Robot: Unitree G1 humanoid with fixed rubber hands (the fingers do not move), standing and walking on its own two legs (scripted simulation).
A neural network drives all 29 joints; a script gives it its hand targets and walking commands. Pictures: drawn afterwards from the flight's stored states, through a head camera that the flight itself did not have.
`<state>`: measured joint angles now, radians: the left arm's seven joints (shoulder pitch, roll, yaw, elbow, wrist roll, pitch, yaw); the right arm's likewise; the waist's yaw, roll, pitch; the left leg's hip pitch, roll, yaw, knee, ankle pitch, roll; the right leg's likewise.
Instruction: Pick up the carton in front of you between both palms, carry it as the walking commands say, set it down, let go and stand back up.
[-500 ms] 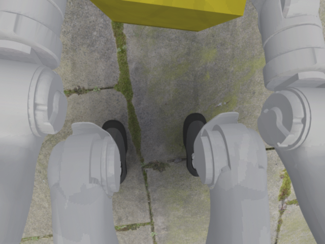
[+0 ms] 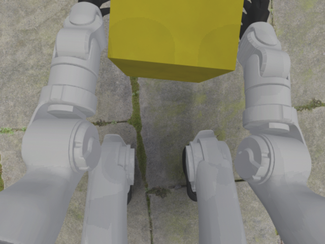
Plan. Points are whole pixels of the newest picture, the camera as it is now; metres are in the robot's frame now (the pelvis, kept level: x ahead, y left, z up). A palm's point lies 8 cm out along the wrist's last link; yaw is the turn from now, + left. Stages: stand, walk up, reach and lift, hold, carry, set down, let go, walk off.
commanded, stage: reach and lift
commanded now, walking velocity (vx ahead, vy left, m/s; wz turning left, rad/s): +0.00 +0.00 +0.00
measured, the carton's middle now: (170, 27) +0.56 -0.03 -0.16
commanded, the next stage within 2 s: none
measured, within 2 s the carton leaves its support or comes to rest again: neither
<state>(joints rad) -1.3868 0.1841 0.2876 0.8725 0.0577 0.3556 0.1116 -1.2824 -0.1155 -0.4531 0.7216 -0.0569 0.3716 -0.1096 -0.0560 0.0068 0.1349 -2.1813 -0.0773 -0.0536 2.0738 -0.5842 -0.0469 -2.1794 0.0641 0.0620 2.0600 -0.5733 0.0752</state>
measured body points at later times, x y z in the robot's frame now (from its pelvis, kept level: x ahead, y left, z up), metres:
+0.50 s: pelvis +0.00 +0.00 +0.11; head +0.27 +0.00 +0.47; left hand +0.53 +0.13 +0.05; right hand +0.51 -0.18 +0.05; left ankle +0.10 +0.12 -0.37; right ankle +0.11 -0.13 -0.37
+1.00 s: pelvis +0.04 +0.00 +0.24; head +0.19 +0.00 +0.67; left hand +0.46 +0.14 +0.21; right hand +0.45 -0.17 +0.21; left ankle +0.10 +0.13 -0.37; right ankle +0.11 -0.13 -0.37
